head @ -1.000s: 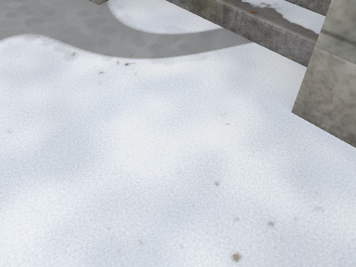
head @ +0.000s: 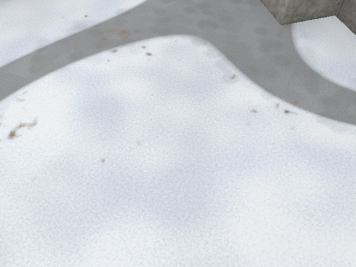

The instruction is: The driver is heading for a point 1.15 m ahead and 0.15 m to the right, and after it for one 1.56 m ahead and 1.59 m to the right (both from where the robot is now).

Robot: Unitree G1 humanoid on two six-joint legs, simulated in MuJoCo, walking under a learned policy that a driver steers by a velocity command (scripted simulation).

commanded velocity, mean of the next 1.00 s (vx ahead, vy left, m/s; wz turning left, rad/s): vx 0.45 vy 0.00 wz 0.03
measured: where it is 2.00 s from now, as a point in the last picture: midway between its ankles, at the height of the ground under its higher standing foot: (187, 207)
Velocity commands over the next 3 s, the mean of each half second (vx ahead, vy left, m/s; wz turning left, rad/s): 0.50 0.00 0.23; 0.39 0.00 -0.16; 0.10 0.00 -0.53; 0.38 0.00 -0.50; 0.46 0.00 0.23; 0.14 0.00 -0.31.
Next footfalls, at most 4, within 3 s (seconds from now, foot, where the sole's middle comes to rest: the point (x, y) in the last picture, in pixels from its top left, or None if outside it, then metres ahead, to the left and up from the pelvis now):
0.36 left None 0.34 0.18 -0.77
0.90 right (193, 216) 0.66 -0.03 -0.77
1.40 left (140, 209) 0.69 0.18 -0.77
1.86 right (222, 209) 0.69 -0.14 -0.77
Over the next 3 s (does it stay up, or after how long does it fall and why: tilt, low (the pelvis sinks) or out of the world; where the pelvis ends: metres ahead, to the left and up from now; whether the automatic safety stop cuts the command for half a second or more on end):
stays up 1.08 -0.30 0.00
